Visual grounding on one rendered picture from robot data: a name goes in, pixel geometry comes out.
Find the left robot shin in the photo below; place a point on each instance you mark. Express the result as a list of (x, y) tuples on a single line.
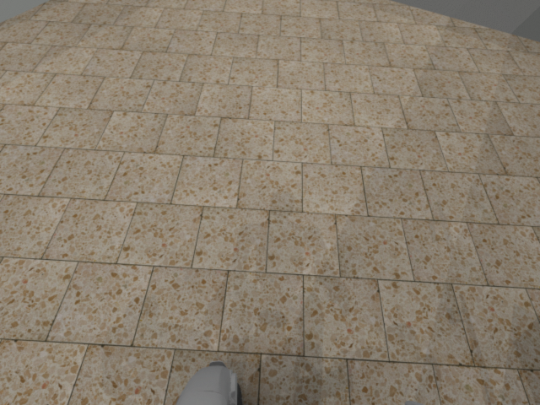
[(217, 363)]

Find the robot left thigh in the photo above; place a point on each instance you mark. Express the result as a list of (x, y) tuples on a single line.
[(212, 385)]

